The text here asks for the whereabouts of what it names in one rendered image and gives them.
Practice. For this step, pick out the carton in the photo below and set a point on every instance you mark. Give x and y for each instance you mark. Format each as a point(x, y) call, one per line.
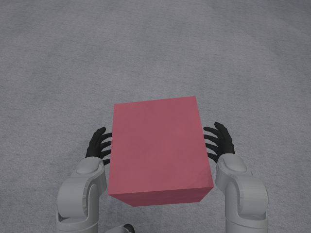
point(158, 153)

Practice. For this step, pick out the robot right hand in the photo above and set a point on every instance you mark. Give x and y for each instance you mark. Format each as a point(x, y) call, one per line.
point(223, 142)

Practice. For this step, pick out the robot left hand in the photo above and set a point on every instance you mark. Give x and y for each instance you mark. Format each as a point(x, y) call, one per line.
point(95, 145)

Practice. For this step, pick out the robot right forearm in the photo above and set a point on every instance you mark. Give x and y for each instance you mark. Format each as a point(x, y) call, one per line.
point(246, 197)

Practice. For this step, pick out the robot left forearm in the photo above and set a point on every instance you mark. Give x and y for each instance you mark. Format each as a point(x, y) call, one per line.
point(77, 206)

